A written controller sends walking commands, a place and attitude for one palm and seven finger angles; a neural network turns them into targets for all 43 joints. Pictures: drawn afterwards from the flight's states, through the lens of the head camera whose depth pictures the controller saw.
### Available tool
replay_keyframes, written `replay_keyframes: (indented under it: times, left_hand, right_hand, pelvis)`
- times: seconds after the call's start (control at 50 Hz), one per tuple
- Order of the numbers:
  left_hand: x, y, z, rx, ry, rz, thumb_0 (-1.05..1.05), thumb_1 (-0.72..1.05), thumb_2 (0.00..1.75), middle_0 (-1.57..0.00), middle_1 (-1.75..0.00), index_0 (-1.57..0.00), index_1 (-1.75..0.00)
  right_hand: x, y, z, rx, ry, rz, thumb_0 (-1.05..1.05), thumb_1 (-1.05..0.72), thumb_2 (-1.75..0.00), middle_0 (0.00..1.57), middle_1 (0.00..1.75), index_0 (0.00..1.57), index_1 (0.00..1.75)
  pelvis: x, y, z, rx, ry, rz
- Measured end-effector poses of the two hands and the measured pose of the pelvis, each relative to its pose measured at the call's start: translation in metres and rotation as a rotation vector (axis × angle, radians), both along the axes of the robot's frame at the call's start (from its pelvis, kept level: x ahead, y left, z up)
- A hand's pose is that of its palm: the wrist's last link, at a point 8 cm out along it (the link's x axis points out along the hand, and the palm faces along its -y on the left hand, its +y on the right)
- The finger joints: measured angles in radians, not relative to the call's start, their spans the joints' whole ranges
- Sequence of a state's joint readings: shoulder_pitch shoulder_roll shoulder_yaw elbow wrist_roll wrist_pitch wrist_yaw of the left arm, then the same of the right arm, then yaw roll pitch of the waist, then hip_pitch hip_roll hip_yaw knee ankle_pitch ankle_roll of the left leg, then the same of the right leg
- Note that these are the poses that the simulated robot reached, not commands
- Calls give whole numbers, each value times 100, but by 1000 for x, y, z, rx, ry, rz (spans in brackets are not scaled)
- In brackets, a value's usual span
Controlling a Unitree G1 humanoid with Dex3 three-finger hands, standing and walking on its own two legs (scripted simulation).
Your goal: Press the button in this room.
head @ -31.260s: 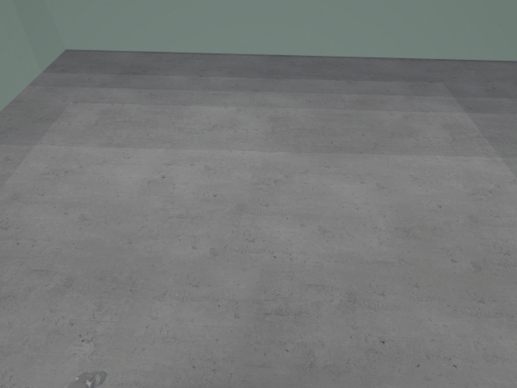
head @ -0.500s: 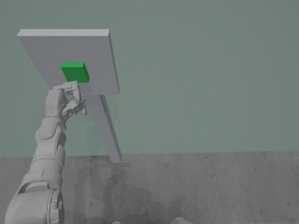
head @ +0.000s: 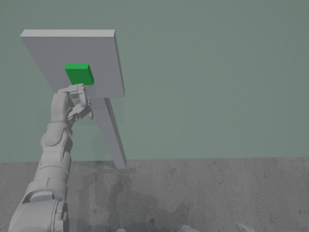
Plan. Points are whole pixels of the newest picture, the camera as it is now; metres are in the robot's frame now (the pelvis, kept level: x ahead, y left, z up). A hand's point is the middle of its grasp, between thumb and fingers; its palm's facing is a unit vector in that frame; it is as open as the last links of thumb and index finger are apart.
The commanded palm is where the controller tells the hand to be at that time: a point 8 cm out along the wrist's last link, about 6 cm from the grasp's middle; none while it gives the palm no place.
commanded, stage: aim a knuckle at the button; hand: left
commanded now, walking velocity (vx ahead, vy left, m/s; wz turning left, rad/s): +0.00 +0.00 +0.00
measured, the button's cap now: (80, 74) +0.51 +0.20 +0.11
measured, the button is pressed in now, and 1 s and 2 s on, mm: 0 13 0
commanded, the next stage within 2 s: press the button with the knuckle in 0.02 s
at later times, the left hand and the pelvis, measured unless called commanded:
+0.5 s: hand (92, 98) +0.45 +0.17 +0.08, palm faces +0.02 -1.00 -0.02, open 3.1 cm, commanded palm +0.42 +0.22 +0.08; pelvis +0.00 -0.01 +0.00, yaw +1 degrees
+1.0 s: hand (92, 93) +0.47 +0.17 +0.08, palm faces +0.01 -1.00 -0.03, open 3.2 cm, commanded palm +0.46 +0.23 +0.08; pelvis -0.01 +0.00 -0.01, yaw +1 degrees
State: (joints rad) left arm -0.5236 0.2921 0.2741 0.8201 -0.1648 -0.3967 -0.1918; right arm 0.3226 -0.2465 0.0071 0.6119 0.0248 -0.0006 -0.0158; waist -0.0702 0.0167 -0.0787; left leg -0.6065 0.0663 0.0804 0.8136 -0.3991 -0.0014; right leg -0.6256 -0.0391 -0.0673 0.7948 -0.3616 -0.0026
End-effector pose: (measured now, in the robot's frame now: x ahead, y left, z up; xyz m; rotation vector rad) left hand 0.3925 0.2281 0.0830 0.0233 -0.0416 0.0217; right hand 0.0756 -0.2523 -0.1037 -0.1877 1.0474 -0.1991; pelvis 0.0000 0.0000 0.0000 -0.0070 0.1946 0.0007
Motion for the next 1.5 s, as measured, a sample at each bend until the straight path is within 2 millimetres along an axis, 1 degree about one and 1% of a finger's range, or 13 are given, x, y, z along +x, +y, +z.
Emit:
replay_keyframes:
  times: [0.06,0.18,0.26,0.34,0.4,0.5,0.68,0.98,1.14,1.36,1.5]
  left_hand:
    - [-3,0,1,0,1,-4,2,90,90,-130,-150,-130,-150]
    - [0,-5,-5,-1,44,-16,2,90,90,-130,-150,-130,-150]
    - [6,-8,-3,-8,27,-8,2,90,90,-130,-150,-130,-150]
    - [14,-7,2,0,7,4,2,90,90,-130,-150,-130,-150]
    - [21,-7,4,9,18,-2,2,90,90,-130,-150,-130,-150]
    - [32,-5,-1,-5,56,2,2,90,90,-130,-150,-130,-150]
    - [36,-3,-5,-2,40,-1,2,87,92,-130,-150,-130,-150]
    - [52,0,-4,3,53,-8,4,83,94,-130,-150,-138,-150]
    - [54,2,-4,12,53,-20,4,81,95,-130,-150,-144,-150]
    - [53,2,-4,15,54,-7,3,79,96,-130,-150,-146,-150]
    - [53,2,-4,17,52,3,3,80,95,-130,-150,-146,-150]
  right_hand:
    - [2,0,-1,2,5,6,0,-91,-90,20,30,20,30]
    - [5,-1,-2,-3,6,16,0,-91,-90,20,30,20,30]
    - [5,-3,-2,-11,6,15,0,-91,-90,20,30,20,30]
    - [1,-5,-2,-15,15,6,0,-91,-90,20,30,20,30]
    - [-4,-7,-4,-15,32,2,0,-91,-90,20,30,20,30]
    - [-18,-10,-7,-20,76,-13,0,-91,-90,20,30,20,30]
    - [-39,-12,-10,-27,146,-37,0,-91,-90,20,30,20,30]
    - [-59,-10,-14,-46,184,-33,0,-91,-90,20,30,20,30]
    - [-76,-10,-14,-60,199,-32,0,-91,-90,20,30,20,30]
    - [-101,-10,-16,-74,219,-30,0,-91,-90,20,30,20,30]
    - [-109,-8,-16,-74,222,-28,0,-91,-90,20,30,20,30]
  pelvis:
    - [1,-1,0,-2,-5,7]
    - [-1,-2,0,-2,-4,15]
    - [-2,-3,-1,0,-1,14]
    - [-2,-4,-1,1,4,13]
    - [-2,-5,-2,0,12,15]
    - [-2,-5,-3,1,25,12]
    - [-1,-5,-5,-3,38,11]
    - [-13,-2,-11,-14,68,26]
    - [-22,0,-15,-22,80,31]
    - [-34,2,-20,-26,92,37]
    - [-38,3,-21,-25,96,36]
